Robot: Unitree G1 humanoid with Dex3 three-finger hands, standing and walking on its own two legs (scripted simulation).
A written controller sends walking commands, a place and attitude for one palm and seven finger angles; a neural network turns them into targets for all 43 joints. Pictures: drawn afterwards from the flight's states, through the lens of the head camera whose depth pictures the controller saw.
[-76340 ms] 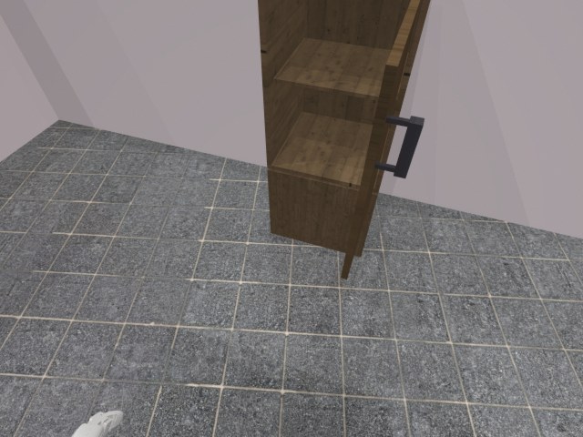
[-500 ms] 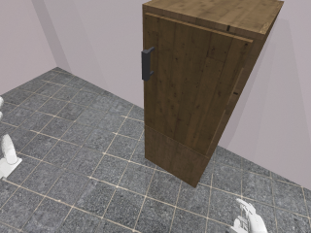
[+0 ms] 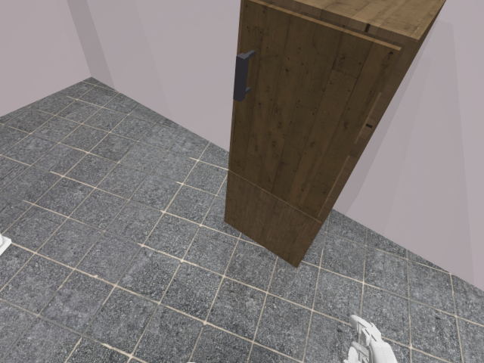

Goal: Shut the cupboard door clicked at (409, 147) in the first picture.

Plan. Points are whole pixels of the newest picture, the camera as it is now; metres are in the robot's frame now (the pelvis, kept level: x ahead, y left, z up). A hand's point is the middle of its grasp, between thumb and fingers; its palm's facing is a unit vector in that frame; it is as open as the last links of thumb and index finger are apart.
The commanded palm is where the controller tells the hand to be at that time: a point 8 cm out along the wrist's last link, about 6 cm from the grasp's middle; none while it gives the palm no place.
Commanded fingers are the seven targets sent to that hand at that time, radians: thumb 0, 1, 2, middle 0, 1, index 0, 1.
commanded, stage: step back with the hand held close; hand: left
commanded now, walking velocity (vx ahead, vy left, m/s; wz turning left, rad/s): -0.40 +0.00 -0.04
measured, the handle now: (245, 75) +0.79 +0.06 +0.07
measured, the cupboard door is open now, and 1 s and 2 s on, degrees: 0 0 0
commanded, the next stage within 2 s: stop stepping back and stand still in 0.02 s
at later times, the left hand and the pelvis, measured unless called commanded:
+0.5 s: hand out of the picture +0.12 +0.27 +0.16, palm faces +0.48 -0.80 -0.35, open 7.4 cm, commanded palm +0.05 +0.29 +0.18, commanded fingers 0.00 0.90 0.90 -0.20 -0.30 -0.20 -0.30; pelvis -0.10 +0.00 +0.00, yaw -3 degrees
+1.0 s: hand out of the picture +0.09 +0.27 +0.13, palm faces +0.41 -0.83 -0.39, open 7.5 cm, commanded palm none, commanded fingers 0.00 0.90 0.90 -0.20 -0.30 -0.20 -0.30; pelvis -0.14 +0.00 +0.00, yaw -1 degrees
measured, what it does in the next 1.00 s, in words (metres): walks backwards: right foot, then left foot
